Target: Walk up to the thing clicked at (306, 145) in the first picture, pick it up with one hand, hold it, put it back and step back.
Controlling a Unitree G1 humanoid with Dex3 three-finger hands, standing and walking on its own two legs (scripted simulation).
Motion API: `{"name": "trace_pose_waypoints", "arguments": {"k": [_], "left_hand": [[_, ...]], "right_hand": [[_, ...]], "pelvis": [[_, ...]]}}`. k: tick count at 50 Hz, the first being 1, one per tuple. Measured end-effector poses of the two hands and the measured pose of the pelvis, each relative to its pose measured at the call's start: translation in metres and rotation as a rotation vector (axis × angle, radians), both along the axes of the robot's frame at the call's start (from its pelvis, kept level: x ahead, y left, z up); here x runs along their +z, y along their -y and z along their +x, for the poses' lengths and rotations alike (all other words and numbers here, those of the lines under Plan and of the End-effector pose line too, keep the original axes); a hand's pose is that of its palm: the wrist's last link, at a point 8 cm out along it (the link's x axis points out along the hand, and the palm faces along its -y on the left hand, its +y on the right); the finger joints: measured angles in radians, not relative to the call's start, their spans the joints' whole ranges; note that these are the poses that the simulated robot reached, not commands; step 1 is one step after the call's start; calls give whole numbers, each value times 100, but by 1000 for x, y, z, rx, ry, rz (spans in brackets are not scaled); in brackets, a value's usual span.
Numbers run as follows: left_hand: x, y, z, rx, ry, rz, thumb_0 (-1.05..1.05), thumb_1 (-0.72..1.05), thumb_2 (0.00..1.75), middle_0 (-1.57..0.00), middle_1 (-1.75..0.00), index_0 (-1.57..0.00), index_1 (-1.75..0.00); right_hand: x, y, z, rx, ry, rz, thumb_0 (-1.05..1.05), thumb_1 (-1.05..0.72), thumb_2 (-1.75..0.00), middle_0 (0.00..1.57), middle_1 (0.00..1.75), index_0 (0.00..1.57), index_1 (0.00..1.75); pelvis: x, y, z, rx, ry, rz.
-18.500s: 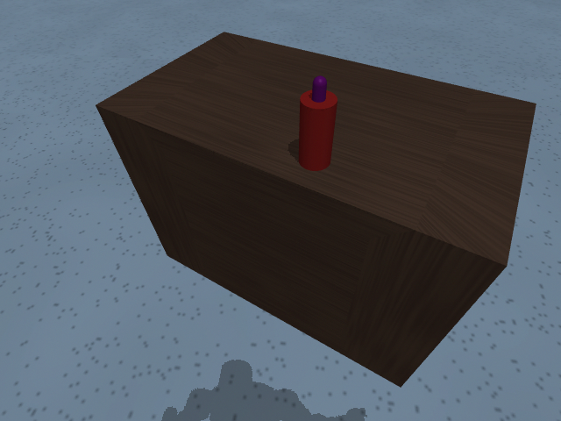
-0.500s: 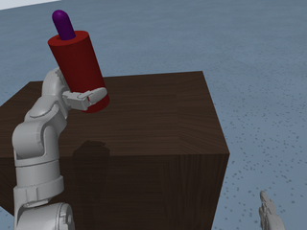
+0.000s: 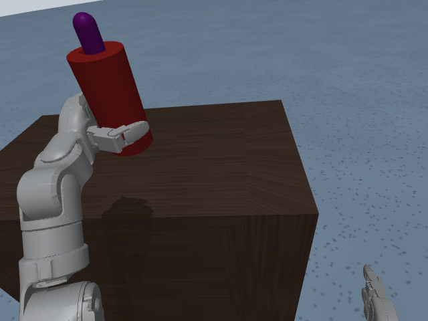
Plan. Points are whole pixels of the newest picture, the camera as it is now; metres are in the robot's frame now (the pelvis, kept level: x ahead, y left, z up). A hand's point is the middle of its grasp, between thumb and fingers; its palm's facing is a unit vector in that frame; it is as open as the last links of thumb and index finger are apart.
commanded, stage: crouch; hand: left
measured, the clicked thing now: (110, 89) +0.34 +0.16 +0.34
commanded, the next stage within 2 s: lower in 1.26 s
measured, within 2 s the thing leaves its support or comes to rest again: neither
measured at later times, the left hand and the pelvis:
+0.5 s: hand (132, 145) +0.40 +0.19 +0.20, palm faces +0.17 -0.99 +0.02, open 10.2 cm; pelvis -0.01 +0.00 +0.00, yaw -1 degrees
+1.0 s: hand (137, 150) +0.44 +0.20 +0.16, palm faces +0.18 -0.98 +0.01, open 10.2 cm; pelvis +0.01 +0.00 +0.00, yaw -1 degrees
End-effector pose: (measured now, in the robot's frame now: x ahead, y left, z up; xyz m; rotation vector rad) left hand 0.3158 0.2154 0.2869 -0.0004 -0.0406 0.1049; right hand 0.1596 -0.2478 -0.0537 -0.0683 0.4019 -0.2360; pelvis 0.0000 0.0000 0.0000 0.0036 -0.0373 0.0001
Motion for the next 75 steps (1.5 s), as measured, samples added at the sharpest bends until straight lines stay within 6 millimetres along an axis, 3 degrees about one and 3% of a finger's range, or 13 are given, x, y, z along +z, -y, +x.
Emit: {"name": "trace_pose_waypoints", "arguments": {"k": [8, 21, 27, 40, 53, 75], "left_hand": [[-10, -1, 5, 1, -31, -30, 0, -43, 113, -69, -102, -71, -103], [-71, -18, 43, 58, -128, -42, 0, -43, 113, -69, -102, -72, -103], [-89, -27, 56, 70, -118, -31, 0, -43, 113, -69, -102, -71, -103], [-114, -35, 78, 64, -106, -16, 0, -43, 113, -69, -102, -71, -104], [-131, -38, 98, 75, -88, -23, 0, -43, 113, -69, -102, -71, -104], [-157, -42, 109, 80, -94, -30, 0, -43, 114, -69, -102, -72, -104]], "right_hand": [[-4, 1, -5, -1, -20, -1, -1, 54, -6, 6, 5, 5, 5], [-4, 11, -25, -29, -72, -72, -1, 55, -5, 6, 5, 5, 5], [-1, 13, -27, -38, -82, -94, -1, 55, -5, 6, 5, 5, 5], [-1, 1, -15, -7, -99, -87, -1, 54, -6, 6, 5, 6, 5], [-2, 5, -13, -22, -169, -94, -1, 53, -6, 6, 5, 6, 5], [-7, 4, -5, -27, -245, -79, -1, 51, -6, 6, 5, 6, 5]], "pelvis": [[0, 0, -3, 1, -1, 2], [-2, 2, -10, -5, -33, 0], [-2, 1, -7, -11, -49, -5], [0, -3, 4, -17, -74, -9], [1, -3, 15, -23, -97, -10], [-1, -2, 20, -20, -135, -12]]}}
